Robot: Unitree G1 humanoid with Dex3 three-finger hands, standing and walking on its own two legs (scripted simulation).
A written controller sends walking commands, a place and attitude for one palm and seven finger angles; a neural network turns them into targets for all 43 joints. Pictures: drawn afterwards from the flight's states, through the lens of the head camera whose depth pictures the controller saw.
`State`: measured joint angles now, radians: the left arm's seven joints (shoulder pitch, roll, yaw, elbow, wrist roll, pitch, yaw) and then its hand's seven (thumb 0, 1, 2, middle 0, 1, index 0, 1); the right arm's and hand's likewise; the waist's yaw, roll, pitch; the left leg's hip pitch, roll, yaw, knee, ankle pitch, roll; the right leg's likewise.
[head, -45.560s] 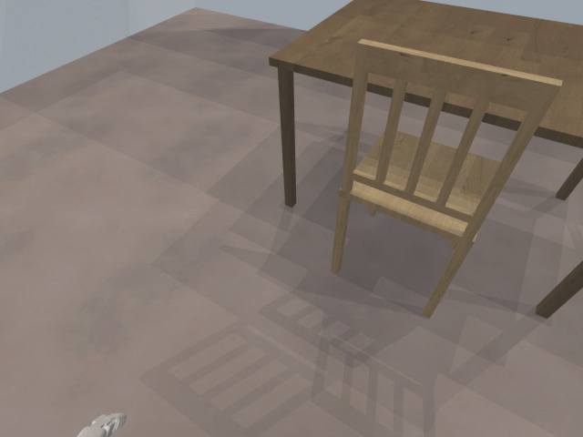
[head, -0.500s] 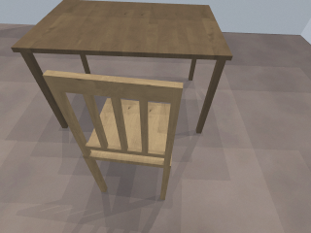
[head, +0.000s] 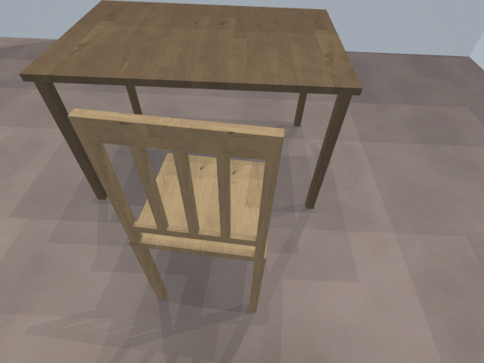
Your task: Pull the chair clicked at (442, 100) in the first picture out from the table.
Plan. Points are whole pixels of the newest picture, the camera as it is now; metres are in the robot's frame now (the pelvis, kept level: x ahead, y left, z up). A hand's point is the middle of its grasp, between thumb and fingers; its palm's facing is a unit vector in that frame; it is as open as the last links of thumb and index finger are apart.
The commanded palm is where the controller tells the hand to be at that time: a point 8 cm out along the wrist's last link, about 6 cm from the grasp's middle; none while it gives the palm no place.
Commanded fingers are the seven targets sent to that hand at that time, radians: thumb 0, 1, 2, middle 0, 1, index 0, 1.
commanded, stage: raise the hand toward the chair's back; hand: left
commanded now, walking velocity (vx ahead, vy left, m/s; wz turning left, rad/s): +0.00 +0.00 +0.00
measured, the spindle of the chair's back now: (188, 195) +0.49 +0.17 -0.07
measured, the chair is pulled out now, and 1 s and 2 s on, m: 0.30 0.30 0.30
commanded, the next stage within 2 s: none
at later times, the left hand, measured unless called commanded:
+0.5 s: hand (157, 359) +0.15 +0.16 -0.09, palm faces -0.01 -1.00 -0.02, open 9.5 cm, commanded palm +0.12 +0.22 -0.06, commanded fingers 0.00 0.34 0.66 -0.14 -0.21 -0.14 -0.21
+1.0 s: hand (125, 337) +0.17 +0.20 -0.05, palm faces +0.04 -1.00 -0.08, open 13.9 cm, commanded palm +0.14 +0.24 -0.05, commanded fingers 0.00 -0.24 0.41 -0.09 -0.12 -0.09 -0.12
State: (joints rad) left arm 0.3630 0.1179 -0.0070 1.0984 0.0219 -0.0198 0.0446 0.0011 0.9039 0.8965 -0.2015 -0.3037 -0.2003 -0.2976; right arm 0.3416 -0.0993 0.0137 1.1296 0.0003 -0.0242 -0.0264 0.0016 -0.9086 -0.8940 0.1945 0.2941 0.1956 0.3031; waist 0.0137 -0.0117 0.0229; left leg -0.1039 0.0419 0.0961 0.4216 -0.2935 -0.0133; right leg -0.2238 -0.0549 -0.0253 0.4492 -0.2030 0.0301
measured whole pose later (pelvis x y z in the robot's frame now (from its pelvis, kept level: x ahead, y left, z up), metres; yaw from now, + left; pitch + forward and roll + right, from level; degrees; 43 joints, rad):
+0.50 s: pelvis -0.02 -0.02 -0.10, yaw +3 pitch +15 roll +1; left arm 0.46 0.18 0.14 0.12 -0.18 -0.57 -0.34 0.01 0.57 0.75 -0.17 -0.25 -0.17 -0.25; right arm 0.11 -0.27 -0.14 0.57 -0.01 -0.32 0.06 0.01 -0.91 -0.89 0.19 0.29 0.19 0.30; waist -0.01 -0.08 -0.12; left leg -0.84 0.06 0.01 1.18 -0.59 -0.05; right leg -0.93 -0.08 -0.06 1.18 -0.50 -0.01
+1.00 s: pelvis -0.04 -0.01 -0.11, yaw +4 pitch +17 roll -2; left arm 0.42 0.25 0.24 -0.13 -0.30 -0.34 -0.31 0.00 -0.02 0.50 -0.11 -0.16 -0.11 -0.15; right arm 0.24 -0.22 -0.04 0.58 0.04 -0.22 -0.06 0.01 -0.90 -0.89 0.20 0.30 0.20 0.30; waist -0.01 0.02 -0.13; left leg -0.97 0.05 -0.02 1.26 -0.60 -0.02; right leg -1.02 -0.08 -0.07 1.20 -0.48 0.01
